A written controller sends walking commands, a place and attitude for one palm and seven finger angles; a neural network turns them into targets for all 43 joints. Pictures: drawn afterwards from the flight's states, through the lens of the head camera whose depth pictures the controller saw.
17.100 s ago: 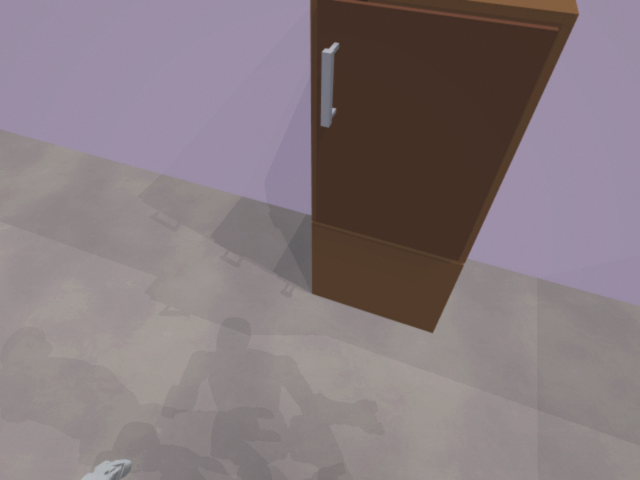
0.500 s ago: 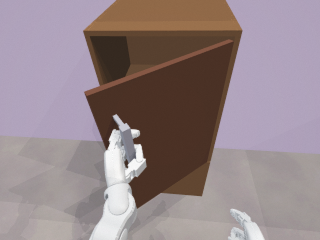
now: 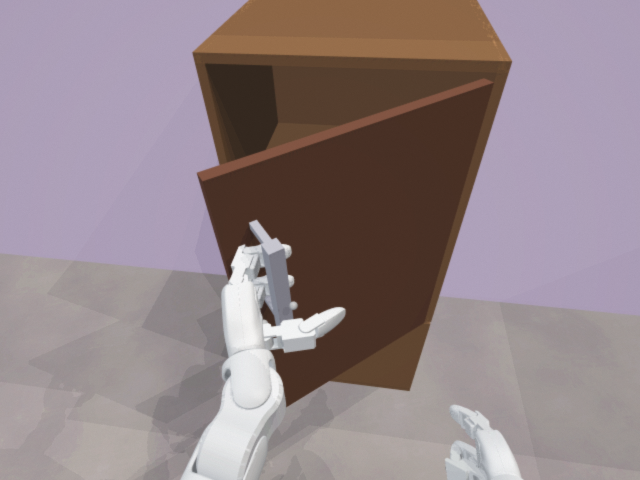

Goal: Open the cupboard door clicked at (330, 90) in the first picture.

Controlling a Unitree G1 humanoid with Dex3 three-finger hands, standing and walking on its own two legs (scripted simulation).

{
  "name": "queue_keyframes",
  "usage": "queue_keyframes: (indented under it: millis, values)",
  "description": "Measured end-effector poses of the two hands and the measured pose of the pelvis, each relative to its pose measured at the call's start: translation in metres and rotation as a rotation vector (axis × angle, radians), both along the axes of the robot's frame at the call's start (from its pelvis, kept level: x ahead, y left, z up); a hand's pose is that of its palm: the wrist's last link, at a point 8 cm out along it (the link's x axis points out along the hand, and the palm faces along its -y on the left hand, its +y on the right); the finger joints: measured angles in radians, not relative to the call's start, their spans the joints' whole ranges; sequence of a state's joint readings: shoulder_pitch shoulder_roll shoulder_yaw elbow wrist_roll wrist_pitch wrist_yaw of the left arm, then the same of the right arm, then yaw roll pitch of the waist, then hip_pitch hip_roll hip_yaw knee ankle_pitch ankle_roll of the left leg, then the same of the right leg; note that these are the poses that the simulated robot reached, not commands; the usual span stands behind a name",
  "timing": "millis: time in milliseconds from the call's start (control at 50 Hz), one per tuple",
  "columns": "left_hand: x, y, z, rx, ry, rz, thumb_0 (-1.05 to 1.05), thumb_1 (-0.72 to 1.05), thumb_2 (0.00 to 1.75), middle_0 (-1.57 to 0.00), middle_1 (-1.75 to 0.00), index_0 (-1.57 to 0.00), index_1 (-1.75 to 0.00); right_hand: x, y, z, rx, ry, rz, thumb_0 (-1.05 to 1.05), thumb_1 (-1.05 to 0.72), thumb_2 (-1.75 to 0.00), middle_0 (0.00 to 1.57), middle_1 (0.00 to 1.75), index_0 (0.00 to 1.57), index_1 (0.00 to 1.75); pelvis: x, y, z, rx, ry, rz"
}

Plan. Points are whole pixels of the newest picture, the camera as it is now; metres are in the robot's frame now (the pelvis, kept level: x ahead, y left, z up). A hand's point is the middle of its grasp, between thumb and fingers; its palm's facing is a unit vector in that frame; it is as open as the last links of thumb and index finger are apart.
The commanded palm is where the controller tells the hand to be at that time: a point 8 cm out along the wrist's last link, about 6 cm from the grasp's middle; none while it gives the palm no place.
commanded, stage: open thumb and fingers to let go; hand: left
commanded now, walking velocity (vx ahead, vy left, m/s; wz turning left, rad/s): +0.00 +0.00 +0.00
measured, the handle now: (272, 280) +0.33 +0.09 +0.10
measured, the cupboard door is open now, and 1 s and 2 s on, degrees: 40 41 41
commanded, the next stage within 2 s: slide the hand sideways off the handle in 0.38 s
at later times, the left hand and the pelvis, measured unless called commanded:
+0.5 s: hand (298, 305) +0.29 +0.05 +0.11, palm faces +0.26 -0.97 -0.02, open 14.9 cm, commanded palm +0.24 +0.09 +0.10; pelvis -0.02 +0.01 +0.00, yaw +0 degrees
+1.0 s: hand (279, 341) +0.25 +0.07 +0.10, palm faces -0.14 -0.99 -0.02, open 16.3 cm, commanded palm +0.22 +0.14 +0.10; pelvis -0.01 +0.01 +0.00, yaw -2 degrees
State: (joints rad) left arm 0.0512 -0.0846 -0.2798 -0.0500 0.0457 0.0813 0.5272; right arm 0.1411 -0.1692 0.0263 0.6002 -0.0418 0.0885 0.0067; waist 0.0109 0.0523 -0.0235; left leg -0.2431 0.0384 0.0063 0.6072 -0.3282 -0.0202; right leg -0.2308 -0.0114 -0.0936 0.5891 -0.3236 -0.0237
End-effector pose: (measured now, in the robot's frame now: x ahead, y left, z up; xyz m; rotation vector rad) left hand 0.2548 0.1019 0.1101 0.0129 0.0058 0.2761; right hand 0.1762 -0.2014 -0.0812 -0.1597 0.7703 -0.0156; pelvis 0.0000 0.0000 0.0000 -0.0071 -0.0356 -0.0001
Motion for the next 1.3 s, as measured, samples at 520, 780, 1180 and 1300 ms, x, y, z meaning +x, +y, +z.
queue_keyframes:
  millis: [520, 780, 1180, 1300]
  values:
    - [0.000, -0.004, 0.000, 0.014, 0.007, -0.031, -0.02, -0.50, 0.30, -0.37, -0.58, -0.34, -0.62, -0.027, 0.006, -0.005, 0.002, 0.039, -0.005, 0.01, -0.90, -0.90, 0.20, 0.30, 0.20, 0.30, -0.018, 0.008, -0.001, -0.002, -0.012, -0.006]
    - [-0.010, 0.010, -0.003, -0.021, -0.027, -0.467, -0.02, -0.51, 0.29, -0.19, -0.34, -0.13, -0.35, -0.037, 0.001, -0.004, -0.006, -0.036, -0.038, 0.01, -0.90, -0.90, 0.20, 0.30, 0.20, 0.30, -0.022, 0.012, -0.003, 0.008, -0.013, -0.008]
    - [-0.037, 0.043, -0.007, 0.002, -0.011, -0.396, -0.02, -0.51, 0.29, -0.21, -0.33, -0.20, -0.33, -0.009, -0.009, 0.016, -0.009, -0.125, -0.031, 0.01, -0.90, -0.90, 0.20, 0.30, 0.20, 0.30, -0.004, 0.001, -0.001, 0.007, 0.006, -0.027]
    - [-0.044, 0.055, -0.008, 0.017, -0.006, -0.387, -0.02, -0.51, 0.29, -0.23, -0.33, -0.21, -0.33, -0.004, -0.016, 0.016, -0.022, -0.141, -0.031, 0.01, -0.90, -0.90, 0.20, 0.30, 0.20, 0.30, 0.001, -0.002, -0.002, 0.006, 0.019, -0.022]
